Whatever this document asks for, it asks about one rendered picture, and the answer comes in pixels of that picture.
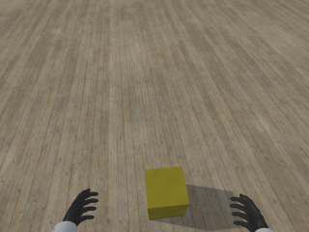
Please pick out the robot left forearm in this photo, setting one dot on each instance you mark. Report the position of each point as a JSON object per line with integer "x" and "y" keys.
{"x": 65, "y": 226}

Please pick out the robot right hand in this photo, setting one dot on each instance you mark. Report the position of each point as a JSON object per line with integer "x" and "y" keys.
{"x": 254, "y": 218}

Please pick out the robot left hand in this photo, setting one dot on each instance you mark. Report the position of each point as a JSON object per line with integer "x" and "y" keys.
{"x": 77, "y": 207}

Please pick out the carton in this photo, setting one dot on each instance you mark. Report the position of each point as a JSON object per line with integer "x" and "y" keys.
{"x": 166, "y": 192}

